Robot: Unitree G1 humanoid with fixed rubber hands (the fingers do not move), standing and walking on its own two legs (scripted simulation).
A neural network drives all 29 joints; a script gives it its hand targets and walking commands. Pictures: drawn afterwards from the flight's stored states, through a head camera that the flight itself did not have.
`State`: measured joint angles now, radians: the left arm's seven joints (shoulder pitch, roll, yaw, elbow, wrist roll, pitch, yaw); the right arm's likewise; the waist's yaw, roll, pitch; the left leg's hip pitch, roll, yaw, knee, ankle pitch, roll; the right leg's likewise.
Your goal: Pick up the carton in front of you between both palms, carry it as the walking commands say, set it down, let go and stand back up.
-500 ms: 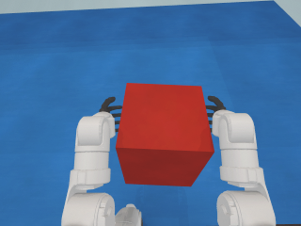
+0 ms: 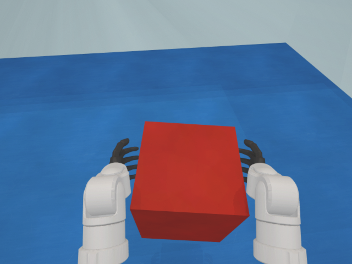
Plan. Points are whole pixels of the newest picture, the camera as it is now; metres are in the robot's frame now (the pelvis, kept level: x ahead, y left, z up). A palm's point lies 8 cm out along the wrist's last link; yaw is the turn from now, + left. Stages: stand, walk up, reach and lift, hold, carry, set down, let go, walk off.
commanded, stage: carry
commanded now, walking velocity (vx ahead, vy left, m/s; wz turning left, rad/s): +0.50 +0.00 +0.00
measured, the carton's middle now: (185, 186) +0.30 +0.00 +0.01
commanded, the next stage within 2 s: none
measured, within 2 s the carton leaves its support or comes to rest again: neither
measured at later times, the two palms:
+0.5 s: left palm (128, 91) +0.62 +0.17 +0.07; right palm (213, 85) +0.64 -0.11 +0.08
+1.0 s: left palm (138, 57) +0.84 +0.17 +0.09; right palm (208, 55) +0.85 -0.12 +0.09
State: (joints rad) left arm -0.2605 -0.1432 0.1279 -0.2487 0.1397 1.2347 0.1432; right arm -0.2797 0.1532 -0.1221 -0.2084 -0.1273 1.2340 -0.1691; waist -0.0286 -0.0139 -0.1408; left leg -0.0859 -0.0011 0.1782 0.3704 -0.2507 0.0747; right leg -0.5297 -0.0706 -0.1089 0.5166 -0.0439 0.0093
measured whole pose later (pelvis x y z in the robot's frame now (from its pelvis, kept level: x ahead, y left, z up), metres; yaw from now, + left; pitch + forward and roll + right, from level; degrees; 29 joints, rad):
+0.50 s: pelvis +0.28 +0.02 -0.02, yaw +2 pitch +5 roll -1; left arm -0.62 -0.08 0.19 0.14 0.12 1.26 0.22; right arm -0.67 0.05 -0.22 0.18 -0.11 1.23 -0.20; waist 0.01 0.01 -0.05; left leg -0.51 0.06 0.16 0.44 -0.04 0.02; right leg -0.11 -0.06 -0.17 0.46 -0.42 0.02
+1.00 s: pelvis +0.55 +0.02 -0.01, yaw +2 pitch +3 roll -1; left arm -0.36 -0.18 0.13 -0.21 0.17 1.27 0.17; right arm -0.35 0.18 -0.18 -0.25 -0.14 1.25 -0.23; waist -0.01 0.04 -0.05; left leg -0.23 0.06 0.10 0.59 -0.50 -0.04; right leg -0.37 -0.02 -0.20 0.42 -0.11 -0.07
